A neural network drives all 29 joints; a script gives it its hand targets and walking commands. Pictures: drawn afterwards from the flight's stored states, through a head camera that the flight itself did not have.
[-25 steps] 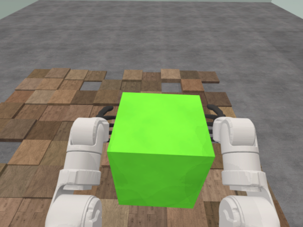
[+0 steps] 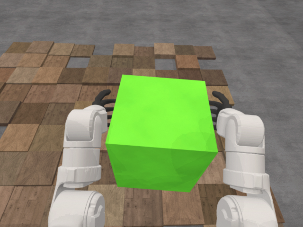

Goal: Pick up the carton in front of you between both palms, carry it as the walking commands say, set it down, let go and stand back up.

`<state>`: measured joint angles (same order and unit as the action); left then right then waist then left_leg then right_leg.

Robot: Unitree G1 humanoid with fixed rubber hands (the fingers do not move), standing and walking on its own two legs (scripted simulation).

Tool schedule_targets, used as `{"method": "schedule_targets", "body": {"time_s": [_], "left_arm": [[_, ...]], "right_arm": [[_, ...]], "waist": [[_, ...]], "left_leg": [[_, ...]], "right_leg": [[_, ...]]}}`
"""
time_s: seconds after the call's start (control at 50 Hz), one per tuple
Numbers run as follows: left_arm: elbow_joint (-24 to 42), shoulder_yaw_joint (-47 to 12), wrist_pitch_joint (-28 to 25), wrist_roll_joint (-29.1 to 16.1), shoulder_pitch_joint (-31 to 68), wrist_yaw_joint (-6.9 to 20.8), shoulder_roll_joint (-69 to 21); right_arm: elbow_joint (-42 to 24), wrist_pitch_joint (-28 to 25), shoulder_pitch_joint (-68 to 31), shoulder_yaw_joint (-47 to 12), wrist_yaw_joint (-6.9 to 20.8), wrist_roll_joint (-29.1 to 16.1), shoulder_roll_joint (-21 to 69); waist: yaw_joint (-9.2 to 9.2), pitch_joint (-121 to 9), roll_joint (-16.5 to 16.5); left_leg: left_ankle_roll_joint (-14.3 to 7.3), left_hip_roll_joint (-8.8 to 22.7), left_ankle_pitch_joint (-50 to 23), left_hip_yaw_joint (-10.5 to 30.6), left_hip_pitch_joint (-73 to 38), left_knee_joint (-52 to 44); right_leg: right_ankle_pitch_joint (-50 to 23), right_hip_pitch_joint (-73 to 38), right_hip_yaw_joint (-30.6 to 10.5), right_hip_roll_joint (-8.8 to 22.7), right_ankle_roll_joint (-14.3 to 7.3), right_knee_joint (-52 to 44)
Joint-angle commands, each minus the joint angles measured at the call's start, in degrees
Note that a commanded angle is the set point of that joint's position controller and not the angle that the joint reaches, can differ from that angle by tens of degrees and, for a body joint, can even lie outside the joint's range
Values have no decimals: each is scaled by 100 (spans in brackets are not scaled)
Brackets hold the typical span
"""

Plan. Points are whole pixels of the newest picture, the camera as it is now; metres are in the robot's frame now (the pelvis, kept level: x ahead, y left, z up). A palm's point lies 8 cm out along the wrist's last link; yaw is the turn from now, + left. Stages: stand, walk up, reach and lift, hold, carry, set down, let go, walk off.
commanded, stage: carry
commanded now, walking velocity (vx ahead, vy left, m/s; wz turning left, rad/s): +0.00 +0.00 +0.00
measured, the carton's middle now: (158, 137) +0.36 +0.00 +0.03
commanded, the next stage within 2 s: none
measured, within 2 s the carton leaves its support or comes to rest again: neither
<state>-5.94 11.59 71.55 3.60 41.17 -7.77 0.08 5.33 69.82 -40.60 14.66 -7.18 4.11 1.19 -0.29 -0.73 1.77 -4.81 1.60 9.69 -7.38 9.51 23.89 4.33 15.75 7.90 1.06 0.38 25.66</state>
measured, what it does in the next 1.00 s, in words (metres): steps on the spot: left foot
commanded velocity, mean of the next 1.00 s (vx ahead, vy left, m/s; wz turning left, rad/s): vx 0.08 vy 0.00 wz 0.00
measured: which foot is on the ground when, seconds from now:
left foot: down 0.00-0.06, up 0.08-0.20, down 0.22-1.00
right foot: down 0.00-1.00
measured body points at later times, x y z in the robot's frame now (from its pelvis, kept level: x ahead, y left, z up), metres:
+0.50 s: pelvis +0.04 +0.03 -0.03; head +0.06 +0.04 +0.42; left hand +0.41 +0.18 +0.07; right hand +0.41 -0.12 +0.08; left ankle +0.09 +0.10 -0.76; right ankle -0.01 -0.09 -0.76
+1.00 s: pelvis +0.04 +0.01 -0.03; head +0.01 +0.01 +0.42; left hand +0.40 +0.15 +0.11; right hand +0.40 -0.15 +0.11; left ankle +0.09 +0.10 -0.76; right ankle -0.01 -0.08 -0.76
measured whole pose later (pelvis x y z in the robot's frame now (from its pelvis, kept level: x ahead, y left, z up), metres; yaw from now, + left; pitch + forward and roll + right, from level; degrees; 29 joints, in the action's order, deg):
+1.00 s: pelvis +0.04 +0.01 -0.03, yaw -1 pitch +1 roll -1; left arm -15.7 10.0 72.1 3.2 40.6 -7.7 0.5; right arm 16.4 70.9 -41.2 11.7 -6.4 2.9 -2.3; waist 0.3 -7.0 -0.9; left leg -2.8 0.9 17.5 -4.7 20.7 34.0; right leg 23.7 11.3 6.2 -0.2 -8.4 32.6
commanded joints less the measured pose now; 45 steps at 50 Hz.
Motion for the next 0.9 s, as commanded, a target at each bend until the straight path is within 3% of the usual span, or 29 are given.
{"method": "schedule_targets", "body": {"time_s": [0.0,0.02,0.04,0.06,0.08,0.1,0.12,0.18,0.2,0.22,0.24,0.26,0.3,0.36,0.42,0.52,0.68,0.84,0.88], "left_arm": [[1004,-3612,-231,-2550,4395,1294,-6455],[1040,-3638,-232,-2570,4422,1300,-6441],[980,-3647,-240,-2576,4317,1292,-6418],[873,-3623,-253,-2546,4073,1275,-6348],[850,-3643,-232,-2517,3988,1279,-6385],[850,-3672,-228,-2515,3947,1295,-6411],[919,-3703,-241,-2529,4028,1311,-6417],[947,-3827,-276,-2566,4158,1362,-6434],[798,-3799,-291,-2514,4095,1376,-6401],[629,-3736,-306,-2420,3994,1381,-6289],[467,-3773,-276,-2474,4086,1390,-6368],[316,-3726,-263,-2485,3998,1415,-6402],[276,-3726,-313,-2546,4107,1482,-6580],[461,-3783,-460,-2731,4364,1472,-6844],[649,-3808,-528,-2713,4379,1410,-6843],[477,-3630,-439,-2567,3958,1376,-6459],[-408,-3035,-356,-2252,3833,1469,-6238],[-435,-2827,-398,-2355,4255,1424,-6337],[-297,-2850,-392,-2417,4442,1401,-6357]], "right_arm": [[-411,24,-3990,-3735,1359,-2551,6248],[-467,16,-4061,-3783,1357,-2577,6249],[-542,18,-4124,-3841,1360,-2573,6266],[-544,43,-4045,-3867,1361,-2571,6353],[-458,41,-3964,-3873,1349,-2538,6370],[-445,32,-3885,-3882,1335,-2501,6280],[-453,22,-3838,-3854,1328,-2465,6230],[-351,32,-3651,-3758,1364,-2342,6201],[-211,34,-3630,-3722,1408,-2315,6181],[28,41,-3499,-3661,1469,-2305,6090],[220,4,-3466,-3584,1481,-2191,5946],[384,-36,-3316,-3521,1490,-2142,5957],[287,-142,-3363,-3482,1528,-2181,6135],[-97,-259,-3878,-3623,1510,-2356,6309],[-451,-280,-4094,-3850,1471,-2518,6426],[-353,-192,-3864,-3869,1406,-2533,6180],[665,-130,-3816,-3351,1519,-2383,6169],[877,-170,-4062,-3043,1459,-2384,6299],[748,-163,-4220,-3063,1433,-2440,6320]], "waist": [[-32,-2931,-1053],[38,-3008,-496],[246,-2958,588],[384,-2843,1267],[471,-2779,1012],[475,-2884,760],[356,-3012,597],[-13,-2879,267],[-38,-2749,-83],[-45,-2847,-849],[-63,-3057,-1132],[-69,-3048,-1181],[-51,-3049,-1086],[23,-3097,-812],[-32,-3080,-291],[-6,-3001,-301],[37,-2338,-238],[20,-2243,-221],[30,-2304,-225]], "left_leg": [[-50,564,-6495,199,-2101,1486],[106,331,-4982,-28,-870,1988],[324,-195,-763,-273,1402,2416],[515,-369,2108,72,3442,2268],[528,-244,2443,395,3987,2035],[473,-125,2070,623,3659,1502],[408,-32,1349,691,2886,991],[329,-208,-1725,237,-105,-444],[237,16,-3047,394,-1048,-471],[131,1029,-5975,1365,-1879,56],[-604,1647,-7354,1816,-2016,465],[-890,1808,-6382,1910,-1998,440],[-724,1614,-4274,1997,-1697,125],[-371,1079,-3145,1258,-965,192],[-196,777,-2978,1113,-909,344],[-188,798,-3154,1133,-813,419],[-61,676,-1902,1070,-171,278],[4,673,-1528,1042,-52,294],[11,650,-804,1017,17,206]], "right_leg": [[-1165,-394,205,-211,-56,-1094],[-2856,-1696,69,-80,-146,-1120],[-5780,-3591,-538,449,-519,-512],[-7537,-5152,-1260,1170,-1140,408],[-7357,-5450,-1505,1515,-1335,610],[-6439,-5050,-1564,1609,-1300,566],[-5377,-4306,-1321,1536,-1125,479],[-2612,-1463,-110,657,-523,778],[-972,-521,-7,419,-325,980],[1738,287,-53,159,-56,1294],[2945,335,-462,-115,65,1593],[3093,438,-693,8,22,1645],[2848,379,-787,97,-13,1217],[1383,-577,-633,76,32,93],[744,-819,-883,306,-85,345],[677,-776,-851,310,-148,435],[540,-576,-879,436,-245,253],[499,-452,-850,538,-314,193],[1038,-516,-809,519,-322,76]]}}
